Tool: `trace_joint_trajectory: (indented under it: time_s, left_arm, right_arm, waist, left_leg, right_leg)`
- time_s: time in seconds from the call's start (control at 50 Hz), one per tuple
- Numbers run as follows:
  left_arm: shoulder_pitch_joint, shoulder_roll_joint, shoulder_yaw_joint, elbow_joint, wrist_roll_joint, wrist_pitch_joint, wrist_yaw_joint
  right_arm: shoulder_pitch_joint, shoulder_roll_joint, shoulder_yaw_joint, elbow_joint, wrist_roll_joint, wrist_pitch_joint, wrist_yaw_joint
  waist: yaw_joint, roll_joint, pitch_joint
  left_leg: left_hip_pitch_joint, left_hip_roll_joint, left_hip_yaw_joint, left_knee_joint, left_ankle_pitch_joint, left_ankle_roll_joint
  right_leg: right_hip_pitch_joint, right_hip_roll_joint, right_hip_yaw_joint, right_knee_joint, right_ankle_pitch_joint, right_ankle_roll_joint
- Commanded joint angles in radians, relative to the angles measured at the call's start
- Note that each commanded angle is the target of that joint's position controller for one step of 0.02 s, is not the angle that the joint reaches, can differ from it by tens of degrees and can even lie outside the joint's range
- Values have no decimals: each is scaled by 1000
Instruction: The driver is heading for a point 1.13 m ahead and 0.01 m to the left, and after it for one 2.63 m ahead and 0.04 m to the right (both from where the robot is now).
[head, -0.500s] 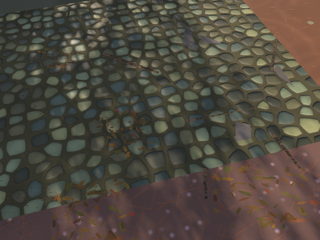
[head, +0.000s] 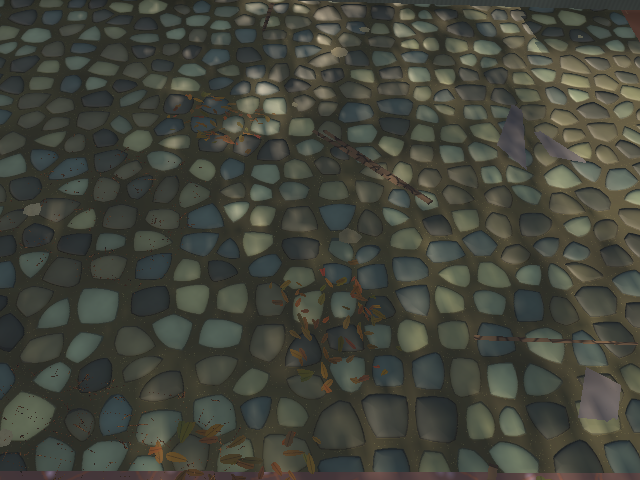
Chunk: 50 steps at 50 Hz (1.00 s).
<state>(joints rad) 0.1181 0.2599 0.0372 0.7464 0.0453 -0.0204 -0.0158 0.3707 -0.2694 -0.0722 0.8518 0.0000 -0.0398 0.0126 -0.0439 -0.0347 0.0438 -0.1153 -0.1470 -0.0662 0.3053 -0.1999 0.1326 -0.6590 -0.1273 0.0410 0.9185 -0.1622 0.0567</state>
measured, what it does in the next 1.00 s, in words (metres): walks ahead: right foot, then left foot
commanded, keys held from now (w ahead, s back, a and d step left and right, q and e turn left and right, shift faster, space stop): w+q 0.10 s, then w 0.90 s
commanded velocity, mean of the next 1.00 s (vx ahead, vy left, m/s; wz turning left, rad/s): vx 0.50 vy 0.00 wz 0.20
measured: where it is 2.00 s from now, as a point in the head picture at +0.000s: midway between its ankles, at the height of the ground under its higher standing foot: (269, 258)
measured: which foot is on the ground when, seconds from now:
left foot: down 0.00-0.24, up 0.26-0.72, down 0.74-1.00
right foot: up 0.00-0.20, down 0.22-0.76, up 0.78-1.00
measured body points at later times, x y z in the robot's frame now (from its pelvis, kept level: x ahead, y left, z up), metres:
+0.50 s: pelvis +0.28 -0.05 +0.00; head +0.30 -0.06 +0.45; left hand +0.25 +0.22 -0.12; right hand +0.44 -0.28 -0.12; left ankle +0.30 +0.10 -0.68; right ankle +0.27 -0.13 -0.74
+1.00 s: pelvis +0.53 +0.05 +0.00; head +0.54 +0.07 +0.45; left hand +0.57 +0.32 -0.14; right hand +0.59 -0.21 -0.13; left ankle +0.50 +0.11 -0.74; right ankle +0.59 -0.10 -0.67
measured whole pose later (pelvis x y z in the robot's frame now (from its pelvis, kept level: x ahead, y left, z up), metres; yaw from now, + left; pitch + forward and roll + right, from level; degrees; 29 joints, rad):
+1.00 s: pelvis +0.53 +0.05 +0.00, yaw +10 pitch +0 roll +0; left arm 0.23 0.27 0.05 0.88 0.04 -0.03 -0.03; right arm 0.36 -0.24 -0.03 0.92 -0.01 -0.08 0.01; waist -0.01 -0.04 0.02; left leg -0.11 -0.07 0.08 0.27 -0.17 0.10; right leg -0.55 -0.09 0.00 1.00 -0.22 -0.03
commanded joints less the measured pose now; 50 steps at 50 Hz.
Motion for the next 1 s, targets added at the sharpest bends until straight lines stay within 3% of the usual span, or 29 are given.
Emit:
trace_joint_trajectory:
  time_s: [0.02, 0.1, 0.14, 0.18, 0.2, 0.22, 0.24, 0.26, 0.28, 0.3, 0.32, 0.36, 0.44, 0.52, 0.56, 0.62, 0.7, 0.72, 0.74, 0.76, 0.78, 0.8, 0.82, 0.84, 0.88, 0.94, 1.0]
  left_arm:
    - [-90, 69, 11, -84, -5, -9, -4]
    - [-193, 73, 2, -127, -13, -24, -10]
    - [-182, 83, 2, -132, -16, -33, -11]
    - [-81, 104, 10, -105, -16, -41, -6]
    - [19, 124, 21, -72, -14, -48, 3]
    - [149, 147, 33, -36, -8, -59, 14]
    - [308, 214, 46, -28, 12, -67, 30]
    - [314, 312, 72, -5, 15, -55, 26]
    - [240, 215, 57, -16, -11, -44, 15]
    - [166, 143, 41, -28, -21, -44, 11]
    - [135, 106, 31, -21, -16, -47, 8]
    - [146, 89, 22, 10, -20, -59, 11]
    - [216, 108, 27, 62, -37, -87, 2]
    - [265, 99, 25, 100, -40, -80, 1]
    - [295, 108, 26, 119, -40, -79, 0]
    - [338, 126, 30, 146, -36, -75, 1]
    - [334, 146, 33, 170, -31, -63, 10]
    - [324, 151, 34, 174, -33, -58, 12]
    - [324, 138, 28, 177, -36, -55, 13]
    - [308, 102, 15, 141, -39, -57, 13]
    - [414, 7, -3, 118, -58, -56, 9]
    - [348, 124, 27, 134, -26, -46, 18]
    - [285, 115, 29, 116, -29, -49, 11]
    - [254, 89, 22, 113, -32, -53, 6]
    - [268, 68, 19, 130, -15, -32, -4]
    - [238, 50, 17, 128, -8, -11, -18]
    - [112, 48, 16, 91, -8, -5, -22]
  right_arm:
    - [53, -156, -37, -51, 0, -14, -6]
    - [104, -166, -38, -48, -11, -11, -14]
    - [96, -171, -37, -51, -15, -13, -22]
    - [54, -177, -35, -57, -16, -19, -25]
    - [41, -182, -34, -54, -16, -23, -23]
    - [37, -170, -29, -49, -12, -28, -17]
    - [52, -104, -8, -74, -8, -34, -12]
    - [201, -45, 0, -83, 17, -31, -9]
    - [158, -117, -4, -52, -20, -20, -18]
    - [71, -122, -6, -60, -24, -19, -9]
    - [19, -109, 0, -71, -23, -20, -3]
    - [2, -94, 5, -76, -37, -6, 11]
    - [-52, -74, 15, -86, -45, 10, 23]
    - [-231, -46, 37, -138, -42, 6, 32]
    - [-304, -27, 51, -157, -36, 1, 35]
    - [-370, -34, 55, -171, -30, -3, 31]
    - [-343, -62, 45, -167, -34, -11, 18]
    - [-256, -72, 37, -137, -39, -17, 11]
    - [-107, -97, 23, -83, -50, -28, 2]
    - [75, -169, 2, -49, -70, -35, -11]
    - [106, -266, -24, -39, -66, -26, -15]
    - [56, -207, -17, -43, -22, -17, -10]
    - [-32, -150, -1, -50, -15, -17, -7]
    - [-79, -102, 11, -50, -19, -24, -3]
    - [-108, -63, 22, -34, -16, -38, -7]
    - [-55, -81, 17, 4, -6, -58, -7]
    - [-3, -86, 14, 38, -4, -58, -8]
  waist:
    - [-18, 90, -8]
    - [-55, 101, -4]
    - [-42, 115, -6]
    - [10, 126, -22]
    - [55, 115, -63]
    - [122, 68, -134]
    - [174, -32, -275]
    - [85, -303, -336]
    - [68, -111, -214]
    - [62, -11, -99]
    - [56, 21, -55]
    - [33, -53, -38]
    - [28, -57, -37]
    - [61, -46, 8]
    - [81, -50, 13]
    - [100, -50, 17]
    - [65, -50, 8]
    - [22, -38, -35]
    - [-37, 0, -119]
    - [-108, 93, -242]
    - [-51, 330, -327]
    - [-51, 168, -249]
    - [-13, 127, -120]
    - [10, 95, -65]
    - [58, 120, -34]
    - [72, 100, -28]
    - [52, 87, 18]
  left_leg:
    - [36, 248, -229, -89, 286, 112]
    - [109, 261, -264, -24, 391, 103]
    - [125, 279, -276, 3, 436, 81]
    - [86, 287, -275, 51, 531, 42]
    - [78, 266, -257, 151, 643, 24]
    - [39, 208, -202, 336, 639, 2]
    - [-88, 152, -142, 619, 368, -20]
    - [-381, -21, -49, 871, -305, -57]
    - [-479, 56, -90, 950, -278, -44]
    - [-477, 91, -86, 934, -186, -48]
    - [-461, 119, -75, 891, -137, -52]
    - [-419, 152, -53, 824, -116, -68]
    - [-471, 171, -10, 760, -66, -94]
    - [-532, 220, 64, 560, 68, -125]
    - [-491, 216, 97, 441, 125, -127]
    - [-436, 196, 125, 330, 143, -111]
    - [-332, 159, 135, 242, 46, -57]
    - [-218, 130, 147, 192, 39, -37]
    - [-18, 123, 140, 149, 57, -9]
    - [229, 326, -78, 128, -39, 47]
    - [427, 581, -541, 12, -104, 166]
    - [346, 544, -565, -24, -133, 157]
    - [226, 500, -411, -38, -91, 135]
    - [123, 451, -309, -75, 8, 111]
    - [10, 374, -175, -124, 111, 65]
    - [-8, 355, -107, -166, 211, 79]
    - [15, 342, -66, -209, 205, 83]
  right_leg:
    - [-37, 39, -29, -119, 108, 8]
    - [-20, 83, -32, -250, 126, -6]
    - [49, 95, -31, -318, 113, -31]
    - [230, 122, -40, -380, 62, -69]
    - [359, 151, -58, -408, 27, -89]
    - [533, 130, -46, -463, 41, -117]
    - [748, -89, 196, -487, -148, -170]
    - [913, -296, 691, -632, -212, -296]
    - [809, -271, 723, -663, -326, -289]
    - [682, -227, 552, -670, -292, -274]
    - [608, -176, 425, -685, -165, -255]
    - [541, -102, 264, -709, 21, -226]
    - [556, -88, 161, -750, 193, -254]
    - [569, -49, 72, -795, 230, -251]
    - [569, -36, 34, -790, 281, -240]
    - [608, -57, 22, -760, 341, -231]
    - [685, -100, 23, -650, 536, -212]
    - [687, -84, 1, -540, 646, -198]
    - [629, -40, -39, -361, 648, -178]
    - [446, 7, -79, -80, 365, -156]
    - [112, 189, -121, 248, -325, -120]
    - [23, 148, 2, 324, -341, -134]
    - [1, 104, 13, 311, -253, -141]
    - [32, 72, 8, 258, -191, -138]
    - [119, 39, -5, 182, -146, -116]
    - [112, 34, -29, 144, -90, -90]
    - [10, 10, -46, 52, 14, -66]
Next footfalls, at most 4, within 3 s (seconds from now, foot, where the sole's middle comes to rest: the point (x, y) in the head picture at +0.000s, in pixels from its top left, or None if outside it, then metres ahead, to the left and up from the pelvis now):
0.22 right None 0.31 -0.13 -0.78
0.74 left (255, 444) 0.54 0.12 -0.78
1.30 right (311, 308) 0.87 -0.01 -0.78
1.84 left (225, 229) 1.12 0.21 -0.78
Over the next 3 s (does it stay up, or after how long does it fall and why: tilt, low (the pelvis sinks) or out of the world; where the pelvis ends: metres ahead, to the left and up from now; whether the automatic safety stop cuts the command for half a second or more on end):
stays up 1.08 0.10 0.00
